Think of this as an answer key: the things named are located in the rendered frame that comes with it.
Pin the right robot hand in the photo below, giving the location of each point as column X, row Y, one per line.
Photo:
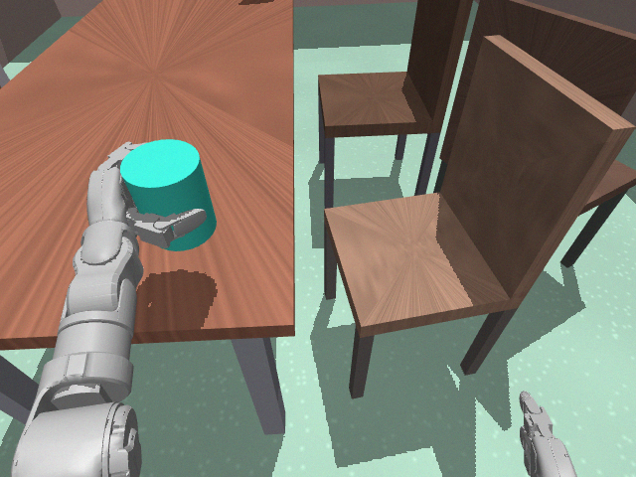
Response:
column 544, row 455

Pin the left robot arm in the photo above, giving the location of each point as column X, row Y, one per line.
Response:
column 77, row 426

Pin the table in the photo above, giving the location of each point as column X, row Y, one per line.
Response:
column 217, row 74

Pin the can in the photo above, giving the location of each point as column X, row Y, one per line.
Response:
column 165, row 177

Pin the left robot hand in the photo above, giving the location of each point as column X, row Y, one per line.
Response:
column 108, row 199

